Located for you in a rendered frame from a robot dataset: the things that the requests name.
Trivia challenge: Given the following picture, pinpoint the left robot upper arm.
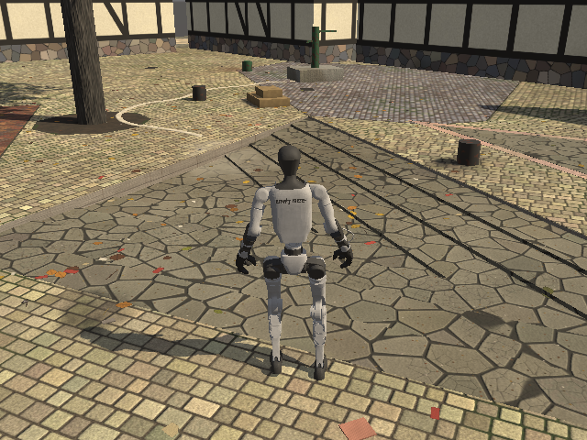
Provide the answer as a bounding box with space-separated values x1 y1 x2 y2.
247 186 271 237

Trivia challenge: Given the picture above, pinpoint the right robot upper arm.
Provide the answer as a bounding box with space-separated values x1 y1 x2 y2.
309 184 338 234

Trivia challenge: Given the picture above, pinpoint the robot left hand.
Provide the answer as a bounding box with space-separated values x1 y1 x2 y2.
236 254 257 274

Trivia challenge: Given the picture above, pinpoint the left robot forearm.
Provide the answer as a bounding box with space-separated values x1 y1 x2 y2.
238 223 256 259

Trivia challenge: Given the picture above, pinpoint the robot right shin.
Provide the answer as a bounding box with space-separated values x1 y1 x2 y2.
313 305 327 368

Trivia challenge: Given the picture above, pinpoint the robot head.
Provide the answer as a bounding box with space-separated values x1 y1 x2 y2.
274 145 306 190

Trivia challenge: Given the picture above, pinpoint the right robot forearm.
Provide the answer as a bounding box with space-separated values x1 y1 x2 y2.
330 219 350 252

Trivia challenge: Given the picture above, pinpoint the robot right hand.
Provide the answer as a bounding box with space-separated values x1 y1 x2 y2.
333 247 353 269

